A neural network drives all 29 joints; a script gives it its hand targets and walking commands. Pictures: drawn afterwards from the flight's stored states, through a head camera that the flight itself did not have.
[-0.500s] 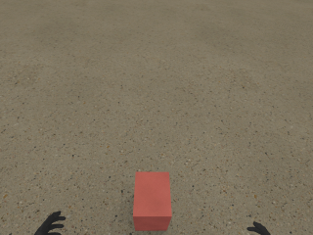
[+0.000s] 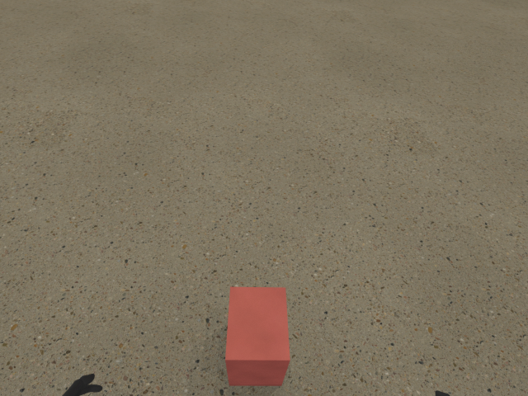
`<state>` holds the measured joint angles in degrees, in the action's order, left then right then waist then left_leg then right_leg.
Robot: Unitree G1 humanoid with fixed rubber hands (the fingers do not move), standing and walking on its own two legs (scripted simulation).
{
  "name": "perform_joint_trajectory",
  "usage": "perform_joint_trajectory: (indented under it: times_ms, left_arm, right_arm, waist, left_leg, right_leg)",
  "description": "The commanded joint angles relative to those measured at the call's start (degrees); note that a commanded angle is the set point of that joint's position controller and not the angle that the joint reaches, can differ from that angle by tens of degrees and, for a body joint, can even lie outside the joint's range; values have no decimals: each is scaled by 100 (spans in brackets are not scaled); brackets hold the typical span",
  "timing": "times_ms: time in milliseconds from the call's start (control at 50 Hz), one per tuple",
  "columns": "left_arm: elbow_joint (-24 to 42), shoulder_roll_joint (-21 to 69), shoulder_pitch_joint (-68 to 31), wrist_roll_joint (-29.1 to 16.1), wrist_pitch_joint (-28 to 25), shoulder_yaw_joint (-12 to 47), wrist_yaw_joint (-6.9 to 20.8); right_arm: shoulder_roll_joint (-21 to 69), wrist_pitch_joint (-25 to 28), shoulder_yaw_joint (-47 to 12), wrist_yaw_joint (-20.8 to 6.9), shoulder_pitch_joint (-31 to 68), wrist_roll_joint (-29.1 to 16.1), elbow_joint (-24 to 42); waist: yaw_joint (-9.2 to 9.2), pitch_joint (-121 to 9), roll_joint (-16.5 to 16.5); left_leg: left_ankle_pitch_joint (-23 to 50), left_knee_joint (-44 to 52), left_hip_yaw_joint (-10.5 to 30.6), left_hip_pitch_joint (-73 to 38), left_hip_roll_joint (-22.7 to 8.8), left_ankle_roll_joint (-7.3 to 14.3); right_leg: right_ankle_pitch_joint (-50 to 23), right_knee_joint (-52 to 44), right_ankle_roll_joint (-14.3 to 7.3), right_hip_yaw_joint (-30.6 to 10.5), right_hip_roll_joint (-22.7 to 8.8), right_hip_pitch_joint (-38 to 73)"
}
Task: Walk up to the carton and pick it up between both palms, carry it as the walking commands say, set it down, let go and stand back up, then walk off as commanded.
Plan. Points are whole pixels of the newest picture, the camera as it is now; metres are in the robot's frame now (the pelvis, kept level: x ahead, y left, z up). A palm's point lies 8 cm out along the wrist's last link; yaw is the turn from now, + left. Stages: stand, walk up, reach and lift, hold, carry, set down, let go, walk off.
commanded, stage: stand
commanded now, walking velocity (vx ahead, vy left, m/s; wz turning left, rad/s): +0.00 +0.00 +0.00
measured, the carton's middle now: (256, 337) +0.43 +0.01 -0.63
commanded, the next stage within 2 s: walk off in 0.58 s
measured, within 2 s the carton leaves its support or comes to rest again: neither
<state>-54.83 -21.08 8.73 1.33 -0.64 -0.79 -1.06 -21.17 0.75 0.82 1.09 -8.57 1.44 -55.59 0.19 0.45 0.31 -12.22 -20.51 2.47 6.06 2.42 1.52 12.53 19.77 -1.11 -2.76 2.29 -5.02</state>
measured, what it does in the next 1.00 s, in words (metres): stands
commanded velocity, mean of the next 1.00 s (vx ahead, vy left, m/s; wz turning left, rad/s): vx -0.07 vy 0.00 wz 0.00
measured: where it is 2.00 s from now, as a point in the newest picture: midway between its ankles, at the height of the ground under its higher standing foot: outside the picture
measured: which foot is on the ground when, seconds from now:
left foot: down 0.00-1.00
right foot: down 0.00-1.00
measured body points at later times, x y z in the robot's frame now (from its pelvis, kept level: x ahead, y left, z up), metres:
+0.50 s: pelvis -0.01 +0.00 +0.00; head -0.01 +0.00 +0.45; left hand +0.10 +0.31 -0.11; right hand +0.09 -0.32 -0.11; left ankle -0.01 +0.10 -0.75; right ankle -0.02 -0.11 -0.75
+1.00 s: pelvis -0.03 +0.00 +0.00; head -0.01 +0.00 +0.44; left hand +0.05 +0.30 -0.14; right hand +0.06 -0.30 -0.13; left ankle -0.01 +0.10 -0.75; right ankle -0.02 -0.11 -0.75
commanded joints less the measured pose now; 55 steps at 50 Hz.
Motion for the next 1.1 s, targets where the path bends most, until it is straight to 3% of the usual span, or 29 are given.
perform_joint_trajectory:
  times_ms: [0, 740, 800, 840, 980, 1080]
  left_arm:
    - [229, -921, -243, -5, -68, -176, -19]
    - [-213, -1067, -409, -52, -78, -132, 7]
    - [-403, -490, -117, -123, 62, 17, 19]
    - [-420, -703, -17, -111, 182, -25, -6]
    - [-268, -801, 52, -94, 354, -132, -100]
    - [-76, -572, 234, -48, 442, -135, -101]
  right_arm:
    - [-955, 64, 180, 19, 231, -7, 224]
    - [-1076, 77, 135, -4, 325, -54, -167]
    - [-524, -50, -12, -10, 39, -141, -319]
    - [-699, -152, 31, 18, -31, -134, -302]
    - [-863, -315, 147, 67, -45, -84, -98]
    - [-899, -433, 218, 64, -39, -52, 60]
  waist:
    - [2, -43, -35]
    - [8, -78, -36]
    - [-25, -70, -22]
    - [-29, -108, -32]
    - [3, -295, -117]
    - [-1, -304, -481]
  left_leg:
    - [846, 319, 726, 37, -800, -17]
    - [1041, 439, 762, -37, -846, 17]
    - [1771, 285, 663, -33, -925, -98]
    - [2180, 20, 613, 49, -918, -133]
    - [2093, -474, 788, 544, -1063, 130]
    - [1693, -151, 1267, 1064, -1441, 502]
  right_leg:
    - [-818, -313, -16, -655, -772, -152]
    - [-943, -442, -65, -624, -846, -25]
    - [-1719, -283, 32, -529, -932, -14]
    - [-2115, 4, 43, -481, -943, -23]
    - [-1862, 747, -162, -440, -902, -444]
    - [-678, 1405, -96, -265, -553, -667]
